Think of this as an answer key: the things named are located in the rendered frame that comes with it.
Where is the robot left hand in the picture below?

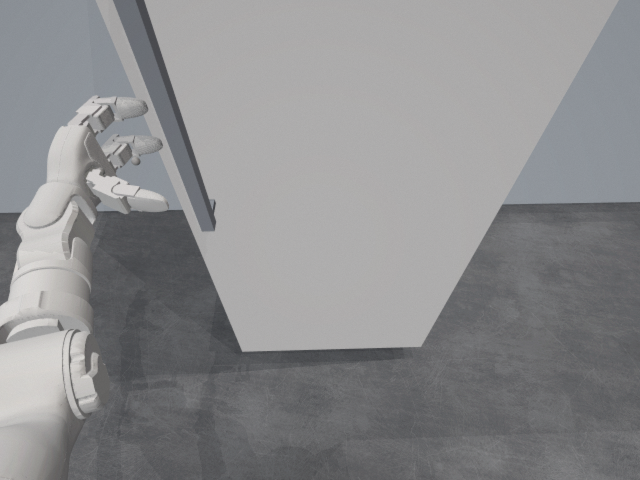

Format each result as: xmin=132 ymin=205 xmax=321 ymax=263
xmin=46 ymin=95 xmax=169 ymax=214

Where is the handle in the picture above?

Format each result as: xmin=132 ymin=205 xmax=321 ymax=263
xmin=113 ymin=0 xmax=216 ymax=232

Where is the left robot forearm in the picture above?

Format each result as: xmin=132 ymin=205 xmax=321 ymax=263
xmin=0 ymin=182 xmax=98 ymax=344

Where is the fridge door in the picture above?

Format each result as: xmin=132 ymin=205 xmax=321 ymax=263
xmin=96 ymin=0 xmax=619 ymax=352

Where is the robot left upper arm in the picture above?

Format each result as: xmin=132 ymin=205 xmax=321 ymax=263
xmin=0 ymin=329 xmax=110 ymax=480

